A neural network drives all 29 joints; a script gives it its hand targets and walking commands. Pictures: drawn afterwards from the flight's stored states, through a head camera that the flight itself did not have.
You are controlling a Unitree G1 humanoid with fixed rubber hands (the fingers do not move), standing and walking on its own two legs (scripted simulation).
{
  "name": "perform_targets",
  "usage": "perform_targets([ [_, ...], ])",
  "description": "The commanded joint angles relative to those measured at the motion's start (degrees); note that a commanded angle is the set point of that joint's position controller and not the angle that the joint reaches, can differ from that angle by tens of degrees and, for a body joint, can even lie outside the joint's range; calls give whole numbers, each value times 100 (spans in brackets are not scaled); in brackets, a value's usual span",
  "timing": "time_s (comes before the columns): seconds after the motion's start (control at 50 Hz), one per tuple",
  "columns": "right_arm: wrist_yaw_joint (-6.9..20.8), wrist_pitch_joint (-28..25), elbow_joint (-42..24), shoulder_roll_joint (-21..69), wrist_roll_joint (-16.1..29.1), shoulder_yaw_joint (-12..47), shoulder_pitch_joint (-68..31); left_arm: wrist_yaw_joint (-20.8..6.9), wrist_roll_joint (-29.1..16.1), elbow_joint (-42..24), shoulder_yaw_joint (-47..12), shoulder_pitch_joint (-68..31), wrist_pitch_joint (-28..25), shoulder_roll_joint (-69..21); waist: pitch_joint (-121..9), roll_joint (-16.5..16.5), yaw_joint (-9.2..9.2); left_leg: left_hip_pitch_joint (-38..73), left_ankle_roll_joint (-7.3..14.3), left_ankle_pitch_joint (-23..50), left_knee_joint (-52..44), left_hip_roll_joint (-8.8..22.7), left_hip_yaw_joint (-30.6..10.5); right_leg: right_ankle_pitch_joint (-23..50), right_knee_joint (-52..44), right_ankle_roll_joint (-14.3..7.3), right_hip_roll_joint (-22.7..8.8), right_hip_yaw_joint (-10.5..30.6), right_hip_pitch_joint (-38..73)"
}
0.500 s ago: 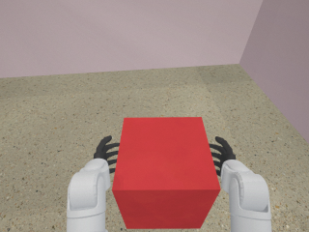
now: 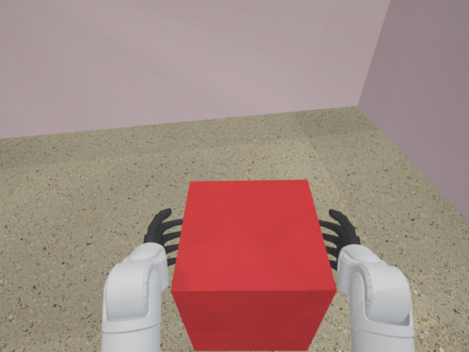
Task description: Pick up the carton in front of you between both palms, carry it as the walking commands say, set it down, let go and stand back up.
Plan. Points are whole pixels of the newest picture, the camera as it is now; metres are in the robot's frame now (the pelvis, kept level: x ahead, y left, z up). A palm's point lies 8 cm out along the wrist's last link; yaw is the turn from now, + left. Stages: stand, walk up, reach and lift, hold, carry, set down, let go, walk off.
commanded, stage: carry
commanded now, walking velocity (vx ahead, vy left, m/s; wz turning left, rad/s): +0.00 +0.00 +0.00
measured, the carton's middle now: (249, 267) +0.28 +0.00 +0.01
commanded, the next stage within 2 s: hold in 0.94 s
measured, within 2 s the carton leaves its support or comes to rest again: neither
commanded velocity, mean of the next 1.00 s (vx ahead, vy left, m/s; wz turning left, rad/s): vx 0.00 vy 0.00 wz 0.00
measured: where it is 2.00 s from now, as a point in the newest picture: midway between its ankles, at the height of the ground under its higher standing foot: outside the picture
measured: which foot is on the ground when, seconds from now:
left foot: down 0.00-1.00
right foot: down 0.00-1.00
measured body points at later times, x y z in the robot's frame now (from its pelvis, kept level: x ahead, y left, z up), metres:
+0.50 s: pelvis -0.04 -0.01 +0.00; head -0.07 +0.00 +0.45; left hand +0.24 +0.14 +0.05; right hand +0.24 -0.16 +0.05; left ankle +0.05 +0.11 -0.73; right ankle -0.10 -0.10 -0.73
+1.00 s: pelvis -0.05 -0.01 +0.01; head -0.06 +0.00 +0.45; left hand +0.25 +0.14 +0.03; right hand +0.25 -0.16 +0.03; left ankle +0.05 +0.12 -0.73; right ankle -0.10 -0.10 -0.73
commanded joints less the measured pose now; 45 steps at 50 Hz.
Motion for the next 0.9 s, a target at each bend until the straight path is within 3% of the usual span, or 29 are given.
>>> perform_targets([
  [0.0,1516,-51,-201,5285,2344,4050,-2529,-1531,-2337,-202,-4024,-2529,-64,-5251,-1124,-34,19,1207,75,2097,-163,534,-547,2496,-450,-71,-565,337,-349],
  [0.24,1599,-845,389,5185,1976,3913,-2550,-1569,-1965,387,-3957,-2565,-868,-5213,-814,17,8,1089,15,1152,-507,553,-638,1320,-744,-185,-536,477,-735],
  [0.44,1587,-1821,1156,4835,1362,3337,-2370,-1540,-1304,1125,-3399,-2352,-1823,-4851,-857,46,9,1057,-2,1063,-585,582,-652,1146,-739,-217,-499,524,-819],
  [0.6,1631,-2855,2262,4858,746,2528,-2790,-1576,-709,2215,-2622,-2783,-2855,-4892,-909,73,4,1046,-9,1003,-598,590,-647,1040,-725,-244,-466,560,-867],
  [0.68,1687,-3290,2651,5096,626,2402,-3023,-1627,-594,2602,-2475,-2996,-3286,-5146,-1055,92,8,1095,-4,1194,-559,589,-638,1195,-640,-245,-441,551,-783],
  [0.76,1718,-3406,2655,5290,678,2542,-3025,-1655,-637,2620,-2605,-2984,-3400,-5338,-1249,109,18,1177,2,1528,-475,593,-626,1507,-498,-235,-425,517,-673],
  [0.88,1668,-3073,2203,5241,875,2894,-2670,-1625,-844,2181,-2994,-2659,-3065,-5298,-1340,79,19,1201,32,1789,-362,604,-589,1833,-371,-224,-440,491,-622],
])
